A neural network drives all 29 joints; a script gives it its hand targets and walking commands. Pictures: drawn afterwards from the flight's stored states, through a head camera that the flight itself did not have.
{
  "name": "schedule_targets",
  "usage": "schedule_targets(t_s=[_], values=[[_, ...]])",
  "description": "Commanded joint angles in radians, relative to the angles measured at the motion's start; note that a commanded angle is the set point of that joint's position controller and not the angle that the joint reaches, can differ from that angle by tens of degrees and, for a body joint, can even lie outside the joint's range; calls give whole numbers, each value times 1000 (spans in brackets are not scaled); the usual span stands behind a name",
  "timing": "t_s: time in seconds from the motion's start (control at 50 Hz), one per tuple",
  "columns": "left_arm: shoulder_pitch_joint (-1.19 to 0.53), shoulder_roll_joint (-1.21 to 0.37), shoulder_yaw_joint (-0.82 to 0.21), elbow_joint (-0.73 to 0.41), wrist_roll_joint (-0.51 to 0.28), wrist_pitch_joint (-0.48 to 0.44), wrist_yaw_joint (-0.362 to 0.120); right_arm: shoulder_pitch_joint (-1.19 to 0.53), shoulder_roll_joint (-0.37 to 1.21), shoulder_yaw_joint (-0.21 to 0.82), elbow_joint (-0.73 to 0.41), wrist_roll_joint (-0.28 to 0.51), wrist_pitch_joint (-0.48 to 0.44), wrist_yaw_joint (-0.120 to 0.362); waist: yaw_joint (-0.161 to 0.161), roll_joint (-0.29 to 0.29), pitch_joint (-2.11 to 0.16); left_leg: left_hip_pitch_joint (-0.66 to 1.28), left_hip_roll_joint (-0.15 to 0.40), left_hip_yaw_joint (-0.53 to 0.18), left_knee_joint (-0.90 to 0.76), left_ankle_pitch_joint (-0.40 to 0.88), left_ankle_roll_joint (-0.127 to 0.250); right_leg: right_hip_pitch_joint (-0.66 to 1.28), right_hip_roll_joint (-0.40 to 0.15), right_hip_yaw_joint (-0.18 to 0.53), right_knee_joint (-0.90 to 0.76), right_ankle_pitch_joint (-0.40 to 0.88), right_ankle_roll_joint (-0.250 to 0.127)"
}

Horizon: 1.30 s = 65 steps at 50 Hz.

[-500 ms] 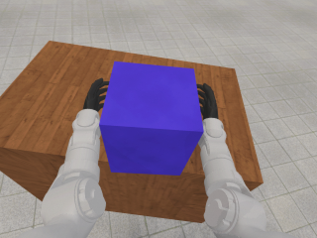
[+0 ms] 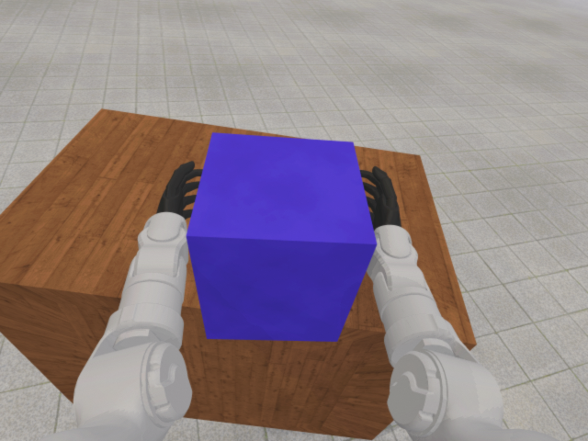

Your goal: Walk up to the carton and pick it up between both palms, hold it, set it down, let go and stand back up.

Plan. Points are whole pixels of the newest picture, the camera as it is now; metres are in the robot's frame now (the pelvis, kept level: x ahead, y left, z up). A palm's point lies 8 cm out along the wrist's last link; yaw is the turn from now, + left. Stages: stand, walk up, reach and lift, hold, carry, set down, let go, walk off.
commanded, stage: reach and lift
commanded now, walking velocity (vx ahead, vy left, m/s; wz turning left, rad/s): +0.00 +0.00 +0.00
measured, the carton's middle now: (278, 242) +0.40 +0.04 +0.06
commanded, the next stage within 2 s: none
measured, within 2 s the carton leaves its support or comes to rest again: neither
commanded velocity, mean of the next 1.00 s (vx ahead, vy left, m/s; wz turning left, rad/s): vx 0.00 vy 0.00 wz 0.00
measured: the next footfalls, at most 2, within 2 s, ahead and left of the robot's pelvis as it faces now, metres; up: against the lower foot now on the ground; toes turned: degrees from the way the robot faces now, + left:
none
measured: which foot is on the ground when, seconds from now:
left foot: down 0.00-1.00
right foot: down 0.00-1.00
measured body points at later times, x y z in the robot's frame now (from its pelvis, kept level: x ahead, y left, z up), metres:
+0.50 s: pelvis -0.01 +0.00 +0.00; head -0.04 +0.04 +0.45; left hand +0.40 +0.19 +0.14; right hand +0.41 -0.12 +0.16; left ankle +0.06 +0.12 -0.75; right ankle -0.05 -0.12 -0.75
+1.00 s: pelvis -0.01 -0.01 +0.00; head -0.06 +0.02 +0.44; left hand +0.38 +0.18 +0.17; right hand +0.39 -0.13 +0.19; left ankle +0.06 +0.12 -0.75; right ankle -0.05 -0.12 -0.75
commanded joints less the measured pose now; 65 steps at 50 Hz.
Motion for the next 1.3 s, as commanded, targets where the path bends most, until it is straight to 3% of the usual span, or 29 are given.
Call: schedule_targets(t_s=[0.0,0.02,0.04,0.1,0.16,0.2,0.24,0.28,0.32,0.38,0.46,0.48,0.52,0.62,0.7,0.74,0.76,0.78,0.82,0.86,0.9,0.96,1.02,1.04,1.06,1.08,1.1,1.22,1.28], values=[[-627,-541,-253,-126,-35,2,-121,-660,446,293,-117,24,-42,115,-5,129,-430,473,-15,29,84,274,-23,-112,19,-84,-42,222,46],[-619,-535,-250,-103,-41,6,-122,-678,438,308,-124,30,-39,114,1,124,-446,467,-22,28,82,258,-19,-108,14,-81,-41,231,48],[-630,-547,-291,-143,-76,5,-119,-692,445,318,-146,45,-39,112,-21,98,-480,475,-20,20,89,267,-17,-94,21,-81,-33,249,47],[-645,-561,-309,-164,-69,27,-113,-698,431,318,-122,54,-27,117,-29,115,-459,511,-17,11,90,256,-27,-134,21,-81,-43,223,38],[-640,-534,-274,-143,-50,71,-115,-677,400,266,-42,41,8,122,-27,132,-341,490,-14,21,44,75,-22,-175,11,-80,-78,58,23],[-630,-509,-258,-150,-39,93,-115,-668,381,236,-39,42,23,126,-32,126,-282,483,-15,19,26,15,-12,-184,6,-82,-73,29,29],[-619,-518,-255,-175,-42,111,-109,-696,387,264,-76,77,24,127,-9,133,-307,480,-20,11,28,48,-9,-153,10,-83,-61,54,31],[-667,-534,-292,-214,-64,109,-99,-726,373,273,-87,79,16,128,-23,146,-381,518,-12,4,34,75,-14,-172,23,-90,-58,38,28],[-693,-555,-335,-262,-88,101,-87,-768,404,329,-122,118,3,131,-17,155,-445,569,-12,4,78,208,-23,-174,31,-92,-51,118,28],[-684,-555,-364,-268,-107,106,-83,-755,402,355,-113,122,14,124,-34,133,-446,589,-18,-3,79,183,-23,-175,25,-82,-68,122,27],[-618,-537,-330,-250,-80,159,-94,-713,384,371,-88,163,54,119,-17,124,-307,534,-21,0,52,141,-8,-149,20,-70,-76,125,32],[-594,-554,-344,-290,-94,171,-98,-717,380,400,-124,187,52,110,-27,102,-374,564,-24,-7,70,216,-12,-107,31,-74,-63,198,36],[-614,-529,-347,-314,-89,188,-107,-715,383,416,-131,199,67,98,-37,90,-362,566,-30,-3,72,207,-8,-94,26,-72,-66,213,43],[-571,-542,-398,-403,-106,231,-116,-691,389,503,-198,280,88,75,-57,122,-347,585,-36,-20,101,312,-19,-48,32,-65,-48,330,54],[-594,-551,-430,-467,-129,260,-122,-748,394,563,-276,329,102,58,-47,132,-407,567,-40,-32,97,284,-20,-25,34,-63,-32,317,50],[-572,-550,-434,-460,-117,284,-125,-717,377,567,-257,327,125,50,-70,139,-338,573,-40,-35,97,258,-19,-51,28,-56,-47,307,49],[-556,-584,-482,-559,-149,289,-123,-722,399,621,-351,371,117,42,-77,124,-424,601,-45,-42,124,353,-25,-3,40,-60,-28,398,54],[-557,-572,-489,-576,-144,294,-122,-710,406,629,-352,375,126,36,-85,132,-435,626,-50,-44,131,367,-34,-12,44,-68,-26,407,60],[-585,-552,-477,-594,-148,309,-125,-731,413,665,-360,405,144,24,-68,106,-382,559,-57,-43,116,281,-16,-6,29,-58,-33,384,70],[-579,-544,-479,-563,-136,329,-129,-711,384,654,-331,400,166,18,-81,115,-324,537,-49,-48,87,195,-9,-23,24,-54,-40,316,71],[-548,-535,-444,-547,-110,355,-142,-710,383,640,-338,394,180,14,-83,76,-248,502,-50,-39,68,111,3,-28,25,-64,-47,257,74],[-505,-534,-455,-568,-126,386,-153,-715,383,678,-407,440,195,0,-76,72,-266,490,-59,-43,83,143,12,-14,15,-56,-34,313,79],[-570,-553,-487,-582,-142,395,-149,-762,393,676,-414,438,205,1,-101,100,-273,519,-52,-52,76,97,7,-85,15,-68,-44,222,74],[-574,-547,-475,-568,-141,399,-150,-756,399,666,-394,434,215,1,-102,82,-263,513,-48,-53,73,59,19,-92,12,-59,-55,184,67],[-597,-561,-503,-605,-150,399,-144,-766,393,670,-409,442,215,6,-104,100,-288,530,-48,-57,74,51,11,-103,17,-63,-51,158,66],[-700,-588,-558,-727,-199,386,-129,-744,390,686,-363,462,226,16,-110,158,-346,563,-39,-63,58,101,3,-123,20,-55,-39,142,69],[-695,-594,-585,-726,-216,396,-114,-762,394,692,-388,473,225,22,-109,160,-367,574,-33,-72,69,114,5,-147,21,-56,-49,120,65],[-608,-554,-492,-635,-165,465,-120,-762,363,658,-333,465,276,23,-99,92,-249,499,-28,-60,25,-37,43,-153,16,-54,-67,10,65],[-618,-565,-507,-676,-171,483,-122,-788,359,666,-368,486,277,26,-102,104,-304,532,-24,-63,39,14,37,-133,23,-51,-63,46,58]])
